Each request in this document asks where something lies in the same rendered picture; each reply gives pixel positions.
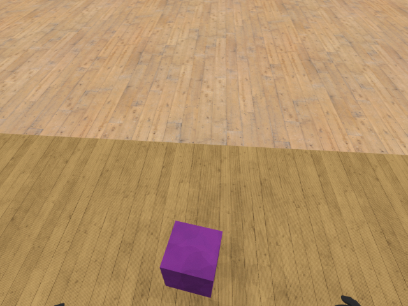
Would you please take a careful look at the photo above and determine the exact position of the carton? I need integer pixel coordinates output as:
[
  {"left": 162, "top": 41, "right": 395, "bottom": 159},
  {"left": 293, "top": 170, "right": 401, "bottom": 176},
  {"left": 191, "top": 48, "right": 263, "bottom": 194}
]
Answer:
[{"left": 160, "top": 221, "right": 222, "bottom": 298}]

